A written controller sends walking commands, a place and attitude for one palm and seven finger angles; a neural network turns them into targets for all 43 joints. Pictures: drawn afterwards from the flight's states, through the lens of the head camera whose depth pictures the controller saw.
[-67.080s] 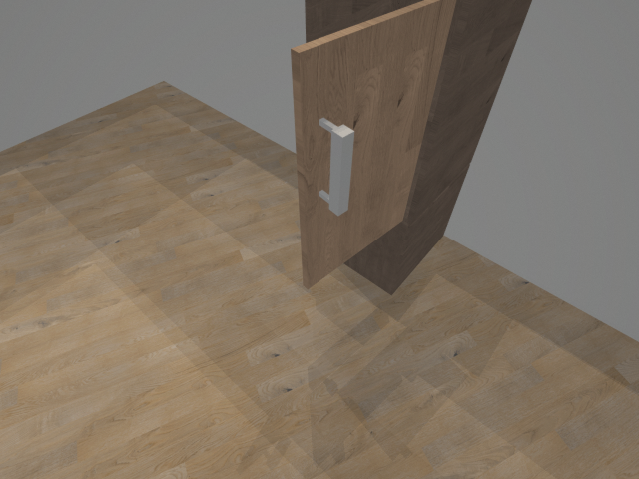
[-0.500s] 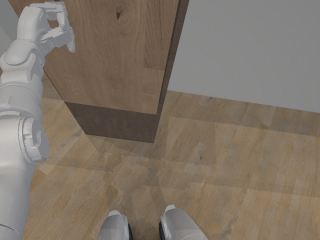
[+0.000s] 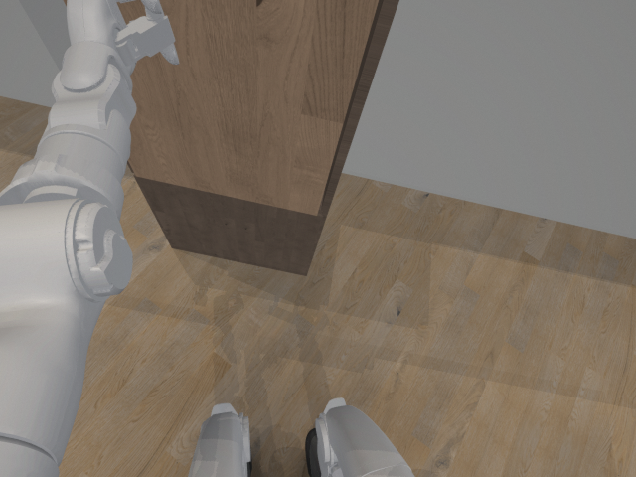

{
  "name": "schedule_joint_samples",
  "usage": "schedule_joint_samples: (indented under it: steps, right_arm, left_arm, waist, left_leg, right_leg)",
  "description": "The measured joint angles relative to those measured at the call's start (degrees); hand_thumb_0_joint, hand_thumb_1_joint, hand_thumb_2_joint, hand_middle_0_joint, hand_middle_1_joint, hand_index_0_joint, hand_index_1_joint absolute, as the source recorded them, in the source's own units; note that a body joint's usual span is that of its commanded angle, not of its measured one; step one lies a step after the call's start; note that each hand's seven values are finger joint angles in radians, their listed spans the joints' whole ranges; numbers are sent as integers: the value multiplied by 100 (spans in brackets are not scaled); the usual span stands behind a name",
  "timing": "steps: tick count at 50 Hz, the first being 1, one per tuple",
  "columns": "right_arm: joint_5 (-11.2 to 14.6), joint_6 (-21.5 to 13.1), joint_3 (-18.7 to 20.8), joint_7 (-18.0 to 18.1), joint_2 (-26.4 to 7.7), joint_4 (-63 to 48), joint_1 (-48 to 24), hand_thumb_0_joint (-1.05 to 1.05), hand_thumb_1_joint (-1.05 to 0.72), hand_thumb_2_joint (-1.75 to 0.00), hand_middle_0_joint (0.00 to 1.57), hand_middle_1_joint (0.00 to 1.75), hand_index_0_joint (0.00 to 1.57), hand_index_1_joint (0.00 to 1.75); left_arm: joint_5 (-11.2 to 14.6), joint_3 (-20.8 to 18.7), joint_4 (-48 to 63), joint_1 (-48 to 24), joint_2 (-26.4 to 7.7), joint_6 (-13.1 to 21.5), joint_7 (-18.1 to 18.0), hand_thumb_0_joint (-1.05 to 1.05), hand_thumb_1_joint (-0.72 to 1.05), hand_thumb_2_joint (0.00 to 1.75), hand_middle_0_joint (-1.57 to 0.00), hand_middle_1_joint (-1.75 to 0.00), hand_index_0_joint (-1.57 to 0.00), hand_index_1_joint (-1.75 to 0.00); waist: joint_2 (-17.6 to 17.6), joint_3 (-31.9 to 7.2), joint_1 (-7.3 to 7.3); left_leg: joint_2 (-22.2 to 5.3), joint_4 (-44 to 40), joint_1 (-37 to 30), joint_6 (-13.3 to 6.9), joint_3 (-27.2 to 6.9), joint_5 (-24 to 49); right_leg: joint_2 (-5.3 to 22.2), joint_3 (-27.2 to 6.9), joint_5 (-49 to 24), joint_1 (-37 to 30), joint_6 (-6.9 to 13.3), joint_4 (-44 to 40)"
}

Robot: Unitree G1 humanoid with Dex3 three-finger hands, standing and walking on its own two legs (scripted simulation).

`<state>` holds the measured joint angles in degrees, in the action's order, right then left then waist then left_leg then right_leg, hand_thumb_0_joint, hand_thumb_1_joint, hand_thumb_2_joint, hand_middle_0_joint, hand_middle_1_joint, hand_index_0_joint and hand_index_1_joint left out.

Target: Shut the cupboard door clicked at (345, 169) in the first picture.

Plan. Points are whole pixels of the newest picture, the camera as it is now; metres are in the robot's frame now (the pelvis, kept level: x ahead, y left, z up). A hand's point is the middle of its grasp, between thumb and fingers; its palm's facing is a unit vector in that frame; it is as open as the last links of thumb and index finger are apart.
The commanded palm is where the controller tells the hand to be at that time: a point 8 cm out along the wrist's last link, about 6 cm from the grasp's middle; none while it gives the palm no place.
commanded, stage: pull the fist back off the door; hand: left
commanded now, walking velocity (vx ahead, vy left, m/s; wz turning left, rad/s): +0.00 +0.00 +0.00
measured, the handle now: (58, 1) +0.63 +0.21 +0.14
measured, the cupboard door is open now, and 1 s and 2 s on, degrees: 0 0 0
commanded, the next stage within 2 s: draw the hand back to the body in 0.74 s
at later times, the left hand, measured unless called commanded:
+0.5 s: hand (195, 40) +0.58 +0.08 +0.14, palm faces +0.12 -0.99 +0.01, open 3.1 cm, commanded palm +0.53 +0.12 +0.13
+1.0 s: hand (176, 67) +0.53 +0.09 +0.15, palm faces +0.13 -0.99 +0.00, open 3.1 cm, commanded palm +0.47 +0.14 +0.15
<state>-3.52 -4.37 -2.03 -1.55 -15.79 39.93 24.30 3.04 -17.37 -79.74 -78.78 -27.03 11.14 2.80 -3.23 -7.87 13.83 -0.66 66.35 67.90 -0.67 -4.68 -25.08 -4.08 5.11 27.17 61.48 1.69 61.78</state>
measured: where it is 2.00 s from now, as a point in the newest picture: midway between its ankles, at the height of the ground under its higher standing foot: outside the picture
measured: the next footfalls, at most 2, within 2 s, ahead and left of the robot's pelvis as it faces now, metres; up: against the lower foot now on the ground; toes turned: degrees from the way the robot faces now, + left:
none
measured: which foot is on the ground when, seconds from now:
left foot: down 0.00-1.00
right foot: down 0.00-1.00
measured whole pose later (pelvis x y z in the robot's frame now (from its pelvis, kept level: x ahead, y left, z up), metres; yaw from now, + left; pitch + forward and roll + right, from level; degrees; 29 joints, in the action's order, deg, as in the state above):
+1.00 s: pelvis +0.05 -0.01 +0.04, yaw -1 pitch +18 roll -1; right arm -2.2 2.9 1.3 -4.3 -13.8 34.9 20.0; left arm 2.2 -14.1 -54.4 -43.1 -9.8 21.9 -8.9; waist -2.9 -9.7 6.5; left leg -0.6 52.7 45.0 -0.6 0.3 -25.4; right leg -3.6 -0.4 27.4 41.6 1.9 51.5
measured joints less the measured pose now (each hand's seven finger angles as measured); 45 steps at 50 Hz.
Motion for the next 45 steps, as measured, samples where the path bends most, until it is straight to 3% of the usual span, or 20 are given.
schedule_joint_samples:
  steps: [4, 7, 9, 11, 17, 20, 27, 36, 45]
  right_arm:
    - [-227, 3, -20, -285, 131, -55, -15, 0, -90, -90, 20, 30, 21, 30]
    - [-303, 43, -26, -440, 214, -72, -25, 0, -90, -90, 20, 30, 21, 30]
    - [-286, 97, -37, -477, 250, -70, 1, 0, -90, -90, 20, 30, 21, 30]
    - [-243, 155, -44, -472, 267, -60, 63, 0, -90, -90, 20, 30, 21, 30]
    - [-129, 266, -47, -391, 177, -35, 399, 0, -90, -90, 20, 30, 21, 30]
    - [-115, 278, 2, -385, 107, -22, 559, 0, -90, -90, 20, 30, 21, 30]
    - [-103, 401, 172, -413, 24, -70, 633, 0, -90, -90, 20, 30, 20, 30]
    - [-33, 559, 356, -407, 86, -214, 214, 0, -90, -90, 20, 30, 20, 30]
    - [48, 637, 343, -310, 184, -317, -413, 0, -90, -90, 20, 30, 20, 30]
  left_arm:
    - [-510, -193, -22, 32, 287, 251, -1476, -2, 73, 96, -130, -150, -130, -150]
    - [-986, -77, -143, 47, 190, 488, -1899, 0, 78, 98, -130, -150, -130, -150]
    - [-1100, -28, -245, 36, 69, 577, -1871, 1, 82, 99, -130, -150, -130, -150]
    - [-1052, 13, -298, 34, -27, 567, -1728, 1, 86, 100, -130, -150, -130, -150]
    - [-578, -159, -217, 325, -4, 503, -1293, 2, 92, 97, -130, -150, -130, -150]
    - [-449, -193, -13, 656, 190, 641, -1264, 2, 92, 95, -130, -150, -130, -150]
    - [-419, -285, 614, 1624, 773, 1003, -1377, 1, 91, 91, -130, -150, -130, -150]
    - [-264, 152, 1780, 2859, 1488, 1285, -1478, 2, 90, 90, -130, -150, -130, -150]
    - [-182, 425, 1770, 2885, 1697, 1116, -1386, 2, 90, 90, -130, -150, -130, -150]
  waist:
    - [-2, -108, 122]
    - [-45, -117, 268]
    - [-71, -82, 334]
    - [-93, -33, 361]
    - [-149, 27, 275]
    - [-157, 0, 196]
    - [-88, -79, -2]
    - [-16, -112, -387]
    - [59, -130, -599]
  left_leg:
    - [15, 56, 121, 16, -9, 38]
    - [11, 99, 186, 22, -3, 56]
    - [2, 90, 178, 20, 17, 75]
    - [-10, 32, 122, 16, 47, 106]
    - [-56, -317, -258, -18, 198, 187]
    - [-71, -492, -495, -32, 274, 186]
    - [-84, -791, -1044, -52, 428, 95]
    - [-32, -1030, -1664, -46, 471, -43]
    - [35, -1143, -1970, -10, 399, -62]
  right_leg:
    - [16, 16, -8, 135, 12, 98]
    - [14, 13, -19, 212, 25, 163]
    - [9, -7, -40, 219, 28, 167]
    - [2, -39, -77, 181, 25, 123]
    - [-28, -203, -202, -132, -6, -195]
    - [-37, -286, -223, -339, -21, -358]
    - [-41, -454, -163, -824, -38, -617]
    - [9, -508, -10, -1427, -34, -818]
    - [68, -438, 73, -1742, 1, -881]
